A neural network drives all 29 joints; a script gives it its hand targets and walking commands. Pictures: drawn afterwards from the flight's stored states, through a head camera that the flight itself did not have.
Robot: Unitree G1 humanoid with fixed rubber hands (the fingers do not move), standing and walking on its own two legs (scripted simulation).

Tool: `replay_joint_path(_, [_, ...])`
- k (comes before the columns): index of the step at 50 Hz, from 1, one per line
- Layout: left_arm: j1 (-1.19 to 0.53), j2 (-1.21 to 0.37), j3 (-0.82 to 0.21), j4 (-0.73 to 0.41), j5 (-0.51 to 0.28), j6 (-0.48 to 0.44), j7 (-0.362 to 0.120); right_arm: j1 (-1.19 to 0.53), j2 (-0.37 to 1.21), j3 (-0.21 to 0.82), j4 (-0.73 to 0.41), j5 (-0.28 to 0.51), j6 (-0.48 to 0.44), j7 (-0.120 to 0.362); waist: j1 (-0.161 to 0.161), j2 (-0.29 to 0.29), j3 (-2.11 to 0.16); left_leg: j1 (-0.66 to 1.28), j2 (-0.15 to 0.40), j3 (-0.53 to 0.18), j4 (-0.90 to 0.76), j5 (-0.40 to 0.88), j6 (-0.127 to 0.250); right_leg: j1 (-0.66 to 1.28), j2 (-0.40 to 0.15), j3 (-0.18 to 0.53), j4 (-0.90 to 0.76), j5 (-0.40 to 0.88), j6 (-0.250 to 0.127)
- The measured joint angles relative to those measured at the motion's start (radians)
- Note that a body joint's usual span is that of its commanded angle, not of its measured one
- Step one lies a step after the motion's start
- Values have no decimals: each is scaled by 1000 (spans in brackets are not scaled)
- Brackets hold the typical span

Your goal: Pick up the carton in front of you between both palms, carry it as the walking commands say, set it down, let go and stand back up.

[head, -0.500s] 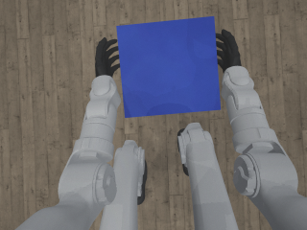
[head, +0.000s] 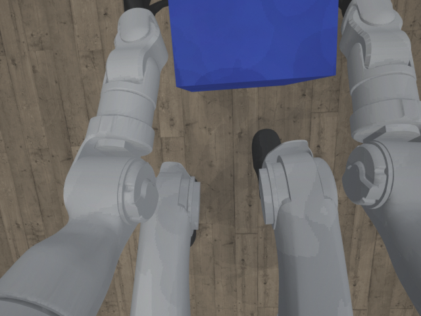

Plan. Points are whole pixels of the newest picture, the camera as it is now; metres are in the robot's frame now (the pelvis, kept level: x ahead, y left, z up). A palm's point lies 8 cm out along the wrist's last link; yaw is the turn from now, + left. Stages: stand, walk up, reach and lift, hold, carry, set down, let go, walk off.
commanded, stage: set down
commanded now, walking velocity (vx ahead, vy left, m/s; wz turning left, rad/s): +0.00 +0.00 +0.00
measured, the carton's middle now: (241, 25) +0.50 -0.13 -0.25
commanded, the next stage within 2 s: none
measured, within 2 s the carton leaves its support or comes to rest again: rests again in 0.76 s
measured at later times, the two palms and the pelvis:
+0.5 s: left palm (141, 26) +0.53 +0.02 -0.19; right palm (345, 2) +0.48 -0.28 -0.19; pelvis -0.01 +0.00 -0.02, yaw +0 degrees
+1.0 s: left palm (139, 22) +0.54 +0.02 -0.20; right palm (345, 3) +0.48 -0.28 -0.20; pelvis -0.01 +0.01 -0.02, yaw -1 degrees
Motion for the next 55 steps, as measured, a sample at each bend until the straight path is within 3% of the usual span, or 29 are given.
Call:
replay_joint_path(5, [8,5,-70,-42,-30,9,28,18,-18,8,-44,61,8,4,-8,-25,21,-21,-11,-31,31,-12,-18,-18,-16,-31,22,-10,-17])
replay_joint_path(9, [4,2,-67,-30,-13,-4,24,-1,-28,-1,-20,89,4,11,-11,-30,12,-31,-12,-40,47,-16,-22,-26,-18,-42,32,-10,-21])
replay_joint_path(17, [-19,-6,-2,29,69,13,-33,-30,-37,-18,76,42,-12,31,1,-27,-4,-53,-19,-36,50,4,-21,-41,-23,-37,34,5,-21])
replay_joint_path(30, [-60,22,-30,70,43,-5,-59,-70,-60,-27,139,21,-35,46,4,0,63,-43,-34,-36,61,14,-12,-14,-39,-37,39,1,-12])
replay_joint_path(40, [-82,47,-2,140,93,-42,-94,-86,-57,-41,179,23,-58,81,2,-16,69,-40,-28,-37,81,-2,-7,-14,-34,-42,53,-7,-12])
replay_joint_path(55, [-125,69,-52,193,77,-75,-144,-125,-95,-94,272,0,-133,107,15,-17,136,-11,-27,-22,103,0,-1,17,-32,-30,73,-5,-5])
